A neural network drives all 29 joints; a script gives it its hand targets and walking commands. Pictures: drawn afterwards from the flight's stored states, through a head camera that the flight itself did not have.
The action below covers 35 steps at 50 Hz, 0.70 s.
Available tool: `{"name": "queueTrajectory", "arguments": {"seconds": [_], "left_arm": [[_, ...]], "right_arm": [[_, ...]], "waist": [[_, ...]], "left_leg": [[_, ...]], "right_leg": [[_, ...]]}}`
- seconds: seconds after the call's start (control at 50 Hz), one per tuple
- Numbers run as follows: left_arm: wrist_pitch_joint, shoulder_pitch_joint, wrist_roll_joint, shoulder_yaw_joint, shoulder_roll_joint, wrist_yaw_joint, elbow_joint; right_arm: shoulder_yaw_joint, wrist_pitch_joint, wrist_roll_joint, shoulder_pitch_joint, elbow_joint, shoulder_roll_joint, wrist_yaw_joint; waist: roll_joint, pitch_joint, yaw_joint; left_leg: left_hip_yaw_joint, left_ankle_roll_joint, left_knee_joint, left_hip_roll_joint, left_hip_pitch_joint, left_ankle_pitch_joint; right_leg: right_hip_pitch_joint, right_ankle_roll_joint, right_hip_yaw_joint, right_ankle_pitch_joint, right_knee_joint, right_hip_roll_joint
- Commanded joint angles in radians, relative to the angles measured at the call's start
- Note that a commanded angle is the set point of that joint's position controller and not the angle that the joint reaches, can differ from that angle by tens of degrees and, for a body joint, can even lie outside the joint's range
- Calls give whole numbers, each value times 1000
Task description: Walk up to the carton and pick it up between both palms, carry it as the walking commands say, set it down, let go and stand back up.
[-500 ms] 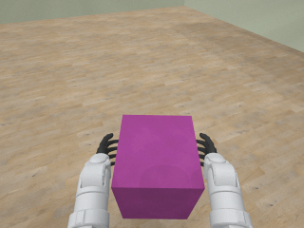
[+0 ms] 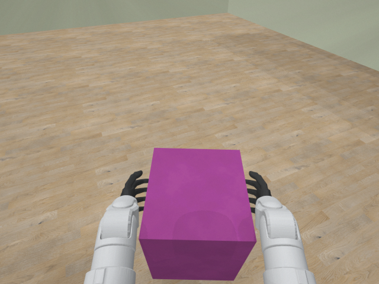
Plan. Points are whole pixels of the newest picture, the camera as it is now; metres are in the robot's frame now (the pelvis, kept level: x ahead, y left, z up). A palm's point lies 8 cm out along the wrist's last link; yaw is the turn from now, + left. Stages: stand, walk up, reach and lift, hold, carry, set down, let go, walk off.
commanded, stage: reach and lift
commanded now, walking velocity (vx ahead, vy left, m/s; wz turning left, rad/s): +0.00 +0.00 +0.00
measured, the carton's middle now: (195, 216) +0.30 +0.00 -0.02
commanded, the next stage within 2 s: hold in 0.10 s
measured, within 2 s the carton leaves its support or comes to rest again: neither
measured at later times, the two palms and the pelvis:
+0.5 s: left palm (129, 204) +0.28 +0.15 +0.05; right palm (264, 204) +0.28 -0.14 +0.05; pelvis +0.00 +0.00 +0.00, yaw +0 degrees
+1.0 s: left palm (154, 143) +0.43 +0.11 +0.09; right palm (270, 154) +0.40 -0.18 +0.09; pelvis +0.18 -0.01 -0.01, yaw -8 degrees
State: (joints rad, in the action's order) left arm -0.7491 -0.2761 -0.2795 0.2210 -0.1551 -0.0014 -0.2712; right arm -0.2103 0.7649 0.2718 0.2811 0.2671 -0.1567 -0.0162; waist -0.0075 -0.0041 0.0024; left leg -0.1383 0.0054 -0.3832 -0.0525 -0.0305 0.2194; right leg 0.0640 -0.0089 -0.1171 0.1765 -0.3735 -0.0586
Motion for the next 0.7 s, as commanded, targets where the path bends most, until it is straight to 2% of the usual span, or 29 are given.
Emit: {"name": "queueTrajectory", "arguments": {"seconds": [0.0,0.4,0.42,0.44,0.46,0.48,0.5,0.52,0.56,0.58,0.6,0.64,0.66,0.68], "left_arm": [[33,-504,264,-521,-906,-239,43],[26,-517,264,-517,-925,-242,32],[22,-524,268,-536,-906,-244,42],[19,-528,292,-553,-937,-238,67],[11,-536,306,-566,-936,-235,78],[4,-555,331,-593,-941,-232,114],[-4,-580,358,-625,-950,-223,160],[-16,-593,385,-666,-957,-212,205],[-50,-570,417,-720,-959,-194,272],[-70,-557,433,-741,-954,-188,306],[-89,-544,444,-756,-944,-180,339],[-133,-504,467,-786,-931,-159,421],[-156,-475,463,-783,-914,-140,460],[-182,-438,455,-773,-884,-119,489]], "right_arm": [[518,-40,-264,488,-48,-944,243],[524,-31,-275,514,-44,-945,252],[543,-31,-267,544,-9,-953,256],[566,-26,-281,547,-51,-970,255],[573,-21,-290,543,-57,-972,250],[584,-15,-304,539,-85,-978,245],[603,-7,-322,544,-128,-976,235],[616,3,-333,527,-165,-967,222],[641,32,-344,485,-220,-949,191],[662,51,-350,475,-254,-944,177],[683,71,-355,470,-291,-941,163],[727,117,-387,465,-388,-940,139],[751,146,-407,467,-431,-937,128],[771,177,-423,453,-469,-929,117]], "waist": [[-1,212,-2],[2,189,-4],[22,167,2],[17,172,-2],[13,181,-6],[11,192,-9],[1,205,-13],[-41,232,-19],[-155,274,-26],[-162,255,-19],[-140,244,-12],[-83,267,-3],[24,263,4],[200,291,5]], "left_leg": [[42,-8,67,-20,-54,-126],[41,-1,64,-19,-69,-59],[15,15,-31,121,-152,212],[6,33,-35,119,-133,323],[1,47,-26,124,-141,425],[3,53,-18,131,-135,455],[-6,61,-4,150,-114,436],[-41,75,39,184,-75,429],[-153,121,145,299,-36,497],[-164,141,168,340,-68,514],[-122,143,162,337,-121,509],[24,99,59,258,-240,446],[117,58,-88,184,-312,364],[227,12,-307,99,-443,295]], "right_leg": [[-110,16,38,-140,30,-18],[-92,9,38,-65,28,-15],[186,-18,-39,222,40,161],[250,-34,-67,378,55,152],[295,-37,-69,480,53,146],[322,-30,-56,500,42,141],[349,-23,-29,455,7,128],[368,-13,20,393,-65,103],[386,3,142,262,-254,53],[381,0,163,246,-256,63],[331,-4,172,241,-201,72],[146,-13,171,225,-55,76],[84,-42,35,304,51,152],[-31,-98,-205,269,131,301]]}}
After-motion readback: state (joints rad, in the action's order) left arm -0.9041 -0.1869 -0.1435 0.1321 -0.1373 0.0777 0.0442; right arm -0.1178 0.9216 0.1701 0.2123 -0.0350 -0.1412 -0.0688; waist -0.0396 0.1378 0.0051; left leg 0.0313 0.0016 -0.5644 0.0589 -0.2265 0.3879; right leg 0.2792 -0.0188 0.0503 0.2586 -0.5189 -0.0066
